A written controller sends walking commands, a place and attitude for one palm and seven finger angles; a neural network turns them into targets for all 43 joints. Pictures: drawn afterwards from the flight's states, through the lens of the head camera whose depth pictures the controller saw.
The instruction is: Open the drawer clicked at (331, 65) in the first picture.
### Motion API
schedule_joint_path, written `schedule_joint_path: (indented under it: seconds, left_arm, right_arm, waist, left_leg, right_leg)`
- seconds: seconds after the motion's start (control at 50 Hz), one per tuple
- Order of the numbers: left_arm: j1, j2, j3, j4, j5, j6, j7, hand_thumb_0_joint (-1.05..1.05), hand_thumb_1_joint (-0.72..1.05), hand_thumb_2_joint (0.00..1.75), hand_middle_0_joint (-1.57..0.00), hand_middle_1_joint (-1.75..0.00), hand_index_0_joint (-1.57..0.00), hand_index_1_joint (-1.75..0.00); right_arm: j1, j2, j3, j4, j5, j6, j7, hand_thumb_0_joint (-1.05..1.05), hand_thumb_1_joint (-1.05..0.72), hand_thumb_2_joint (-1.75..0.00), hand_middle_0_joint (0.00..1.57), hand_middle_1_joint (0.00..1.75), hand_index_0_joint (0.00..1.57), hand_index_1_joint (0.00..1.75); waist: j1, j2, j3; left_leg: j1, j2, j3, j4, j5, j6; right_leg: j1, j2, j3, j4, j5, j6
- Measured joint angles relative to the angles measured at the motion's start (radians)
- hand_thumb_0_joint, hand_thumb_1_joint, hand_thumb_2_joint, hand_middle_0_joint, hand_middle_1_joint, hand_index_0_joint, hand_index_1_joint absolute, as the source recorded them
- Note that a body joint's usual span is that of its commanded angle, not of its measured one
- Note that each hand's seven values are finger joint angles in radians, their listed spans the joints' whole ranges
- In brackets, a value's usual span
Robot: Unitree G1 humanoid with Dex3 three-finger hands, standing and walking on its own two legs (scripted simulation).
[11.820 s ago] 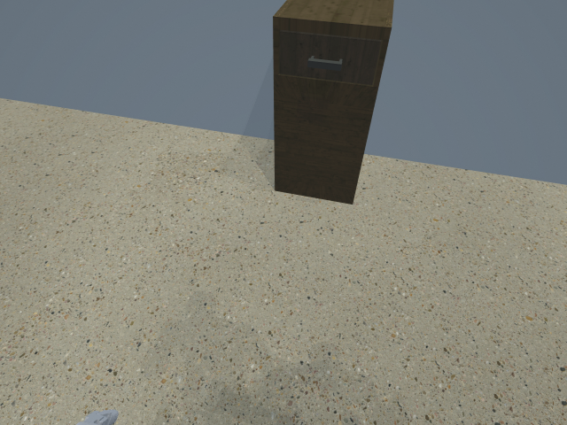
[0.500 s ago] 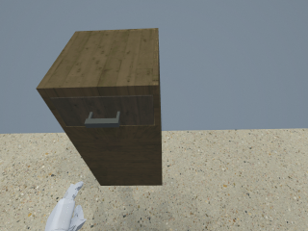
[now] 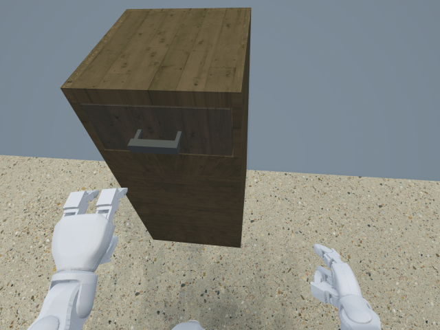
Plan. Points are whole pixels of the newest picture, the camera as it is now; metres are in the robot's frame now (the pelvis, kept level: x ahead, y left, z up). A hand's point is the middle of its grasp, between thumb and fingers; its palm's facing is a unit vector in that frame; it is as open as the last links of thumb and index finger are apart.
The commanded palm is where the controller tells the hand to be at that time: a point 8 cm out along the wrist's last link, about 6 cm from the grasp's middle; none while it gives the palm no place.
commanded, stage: raise the hand with hooked fingers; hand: left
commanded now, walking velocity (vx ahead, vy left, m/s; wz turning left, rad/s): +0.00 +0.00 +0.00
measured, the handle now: (156, 140) +0.53 +0.24 +0.00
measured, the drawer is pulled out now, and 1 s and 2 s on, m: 0.00 0.00 0.00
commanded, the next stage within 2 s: move the hooked fingers above the handle in 1.22 s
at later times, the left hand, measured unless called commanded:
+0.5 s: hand (91, 195) +0.31 +0.27 +0.09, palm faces +0.14 -0.10 -0.99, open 13.0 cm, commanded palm +0.27 +0.27 +0.14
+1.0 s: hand (90, 170) +0.33 +0.27 +0.13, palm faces +0.01 -0.10 -1.00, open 13.8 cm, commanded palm +0.30 +0.27 +0.18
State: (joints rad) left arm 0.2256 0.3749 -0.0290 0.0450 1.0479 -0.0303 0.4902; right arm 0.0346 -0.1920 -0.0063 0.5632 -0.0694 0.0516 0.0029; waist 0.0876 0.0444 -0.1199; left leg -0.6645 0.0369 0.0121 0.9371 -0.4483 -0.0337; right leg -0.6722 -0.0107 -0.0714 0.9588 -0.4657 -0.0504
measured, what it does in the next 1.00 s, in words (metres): rises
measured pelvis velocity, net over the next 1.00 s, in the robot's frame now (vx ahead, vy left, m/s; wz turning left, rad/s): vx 0.02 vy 0.04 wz -0.02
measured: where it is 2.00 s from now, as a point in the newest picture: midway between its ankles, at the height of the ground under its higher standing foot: outside the picture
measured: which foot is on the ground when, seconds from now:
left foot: down 0.00-1.00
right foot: down 0.00-1.00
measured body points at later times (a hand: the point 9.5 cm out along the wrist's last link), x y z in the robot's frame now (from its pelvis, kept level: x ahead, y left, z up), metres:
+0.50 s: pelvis +0.03 +0.04 +0.03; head +0.05 +0.01 +0.48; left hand +0.29 +0.28 +0.14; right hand +0.21 -0.21 -0.07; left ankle +0.01 +0.14 -0.68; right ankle +0.01 -0.09 -0.68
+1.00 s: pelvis +0.02 +0.04 +0.05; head +0.04 +0.00 +0.50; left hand +0.32 +0.27 +0.18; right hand +0.20 -0.19 -0.06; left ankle +0.01 +0.14 -0.68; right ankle +0.01 -0.09 -0.68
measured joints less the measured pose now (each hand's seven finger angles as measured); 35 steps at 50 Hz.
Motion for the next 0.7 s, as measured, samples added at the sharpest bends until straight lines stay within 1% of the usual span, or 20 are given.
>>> schedule_joint_path:
  seconds: [0.02, 0.06, 0.1, 0.14, 0.18, 0.22, 0.24, 0.28, 0.32, 0.36, 0.42, 0.48, 0.52, 0.56, 0.62, 0.7]
  left_arm:
    - [-0.018, -0.008, -0.004, 0.009, -0.015, 0.038, -0.022, 0.0, 0.27, 0.63, -0.26, -0.7, -0.26, -0.7]
    - [-0.032, -0.021, -0.014, 0.013, -0.047, 0.107, -0.083, 0.0, 0.23, 0.61, -0.26, -0.72, -0.26, -0.73]
    - [-0.021, -0.023, -0.025, 0.008, -0.071, 0.148, -0.149, 0.0, 0.18, 0.59, -0.27, -0.75, -0.26, -0.76]
    - [0.002, -0.018, -0.031, -0.004, -0.082, 0.151, -0.205, 0.0, 0.14, 0.57, -0.27, -0.78, -0.27, -0.79]
    - [0.03, -0.009, -0.032, -0.023, -0.079, 0.125, -0.237, 0.0, 0.09, 0.55, -0.27, -0.81, -0.27, -0.82]
    - [0.054, 0.001, -0.028, -0.047, -0.069, 0.08, -0.242, 0.0, 0.05, 0.53, -0.28, -0.84, -0.27, -0.85]
    - [0.062, 0.006, -0.023, -0.059, -0.064, 0.056, -0.233, 0.0, 0.03, 0.52, -0.28, -0.86, -0.28, -0.87]
    - [0.067, 0.013, -0.012, -0.074, -0.052, 0.011, -0.204, 0.0, -0.02, 0.5, -0.29, -0.89, -0.28, -0.9]
    - [0.054, 0.021, 0.001, -0.08, -0.041, -0.015, -0.169, 0.0, -0.07, 0.48, -0.29, -0.92, -0.29, -0.93]
    - [0.025, 0.025, 0.011, -0.076, -0.035, -0.016, -0.138, 0.0, -0.12, 0.46, -0.29, -0.95, -0.29, -0.96]
    - [-0.034, 0.024, 0.015, -0.054, -0.042, 0.024, -0.123, 0.0, -0.19, 0.43, -0.3, -0.99, -0.3, -1.0]
    - [-0.09, 0.018, -0.001, -0.033, -0.061, 0.09, -0.152, 0.0, -0.25, 0.4, -0.3, -1.04, -0.3, -1.05]
    - [-0.12, 0.016, -0.019, -0.027, -0.073, 0.129, -0.19, 0.0, -0.3, 0.38, -0.3, -1.07, -0.3, -1.08]
    - [-0.145, 0.018, -0.037, -0.025, -0.079, 0.153, -0.233, 0.0, -0.34, 0.36, -0.31, -1.1, -0.3, -1.11]
    - [-0.179, 0.031, -0.057, -0.023, -0.079, 0.163, -0.293, 0.0, -0.4, 0.34, -0.31, -1.13, -0.31, -1.14]
    - [-0.236, 0.053, -0.064, -0.005, -0.076, 0.147, -0.346, 0.0, -0.45, 0.32, -0.31, -1.17, -0.31, -1.18]
  right_arm:
    - [0.01, 0.008, 0.009, 0.005, 0.01, 0.01, -0.002, 0.01, -0.91, -0.9, 0.2, 0.3, 0.2, 0.3]
    - [0.038, 0.018, 0.029, 0.012, 0.029, 0.029, -0.01, 0.01, -0.91, -0.9, 0.2, 0.3, 0.2, 0.3]
    - [0.072, 0.017, 0.046, 0.019, 0.04, 0.042, -0.018, 0.01, -0.91, -0.9, 0.2, 0.3, 0.2, 0.3]
    - [0.104, 0.006, 0.053, 0.024, 0.042, 0.044, -0.024, 0.02, -0.91, -0.9, 0.2, 0.3, 0.2, 0.3]
    - [0.129, -0.01, 0.045, 0.029, 0.036, 0.039, -0.027, 0.02, -0.91, -0.9, 0.2, 0.3, 0.21, 0.3]
    - [0.146, -0.029, 0.027, 0.036, 0.025, 0.033, -0.029, 0.02, -0.91, -0.9, 0.2, 0.3, 0.21, 0.3]
    - [0.152, -0.038, 0.016, 0.04, 0.02, 0.03, -0.03, 0.02, -0.91, -0.9, 0.2, 0.3, 0.2, 0.3]
    - [0.158, -0.054, -0.006, 0.049, 0.013, 0.024, -0.03, 0.02, -0.91, -0.9, 0.2, 0.3, 0.2, 0.3]
    - [0.155, -0.066, -0.026, 0.056, 0.008, 0.022, -0.028, 0.02, -0.91, -0.9, 0.2, 0.3, 0.2, 0.3]
    - [0.147, -0.074, -0.042, 0.06, 0.01, 0.021, -0.025, 0.02, -0.91, -0.9, 0.2, 0.3, 0.2, 0.3]
    - [0.124, -0.075, -0.053, 0.061, 0.02, 0.024, -0.02, 0.02, -0.91, -0.9, 0.2, 0.3, 0.2, 0.3]
    - [0.1, -0.065, -0.049, 0.057, 0.036, 0.031, -0.019, 0.02, -0.91, -0.9, 0.2, 0.3, 0.2, 0.3]
    - [0.089, -0.054, -0.038, 0.049, 0.045, 0.037, -0.02, 0.02, -0.91, -0.9, 0.2, 0.3, 0.2, 0.3]
    - [0.08, -0.043, -0.023, 0.041, 0.051, 0.043, -0.021, 0.02, -0.91, -0.9, 0.2, 0.3, 0.2, 0.3]
    - [0.071, -0.028, 0.001, 0.027, 0.057, 0.054, -0.022, 0.02, -0.91, -0.9, 0.2, 0.3, 0.2, 0.3]
    - [0.068, -0.016, 0.022, 0.02, 0.06, 0.063, -0.023, 0.01, -0.91, -0.9, 0.2, 0.3, 0.2, 0.3]
  waist:
    - [-0.007, 0.007, 0.002]
    - [-0.016, 0.012, 0.008]
    - [-0.027, 0.008, 0.016]
    - [-0.036, 0.002, 0.027]
    - [-0.041, -0.002, 0.041]
    - [-0.041, -0.007, 0.055]
    - [-0.039, -0.009, 0.061]
    - [-0.035, -0.011, 0.067]
    - [-0.03, -0.012, 0.067]
    - [-0.028, -0.009, 0.063]
    - [-0.028, 0.002, 0.054]
    - [-0.029, 0.012, 0.047]
    - [-0.028, 0.017, 0.044]
    - [-0.027, 0.019, 0.044]
    - [-0.023, 0.018, 0.053]
    - [-0.015, 0.016, 0.07]
  left_leg:
    - [0.02, 0.0, 0.007, -0.021, 0.006, 0.0]
    - [0.074, -0.001, 0.023, -0.082, 0.043, 0.013]
    - [0.13, -0.005, 0.042, -0.144, 0.049, 0.015]
    - [0.175, -0.008, 0.051, -0.196, 0.061, 0.018]
    - [0.205, -0.009, 0.054, -0.229, 0.071, 0.023]
    - [0.22, -0.011, 0.053, -0.244, 0.076, 0.026]
    - [0.223, -0.012, 0.051, -0.246, 0.076, 0.027]
    - [0.22, -0.014, 0.046, -0.243, 0.074, 0.031]
    - [0.211, -0.017, 0.042, -0.232, 0.069, 0.036]
    - [0.201, -0.02, 0.038, -0.22, 0.063, 0.04]
    - [0.2, -0.024, 0.037, -0.213, 0.058, 0.046]
    - [0.223, -0.029, 0.041, -0.231, 0.063, 0.053]
    - [0.249, -0.033, 0.045, -0.253, 0.071, 0.056]
    - [0.277, -0.037, 0.048, -0.279, 0.081, 0.059]
    - [0.316, -0.041, 0.05, -0.315, 0.096, 0.061]
    - [0.352, -0.043, 0.045, -0.351, 0.116, 0.06]
  right_leg:
    - [0.016, 0.001, 0.007, -0.018, 0.007, 0.003]
    - [0.057, 0.004, 0.026, -0.065, 0.026, 0.009]
    - [0.101, 0.003, 0.044, -0.116, 0.045, 0.015]
    - [0.141, 0.002, 0.053, -0.163, 0.063, 0.02]
    - [0.171, 0.003, 0.055, -0.199, 0.076, 0.023]
    - [0.191, 0.002, 0.054, -0.222, 0.084, 0.027]
    - [0.197, 0.001, 0.052, -0.228, 0.086, 0.028]
    - [0.201, -0.002, 0.047, -0.235, 0.087, 0.032]
    - [0.198, -0.005, 0.043, -0.233, 0.085, 0.036]
    - [0.194, -0.008, 0.04, -0.229, 0.082, 0.04]
    - [0.198, -0.013, 0.039, -0.231, 0.082, 0.047]
    - [0.221, -0.017, 0.043, -0.25, 0.089, 0.055]
    - [0.245, -0.02, 0.047, -0.271, 0.097, 0.058]
    - [0.272, -0.022, 0.05, -0.295, 0.106, 0.061]
    - [0.309, -0.025, 0.051, -0.328, 0.121, 0.063]
    - [0.348, -0.025, 0.045, -0.366, 0.139, 0.063]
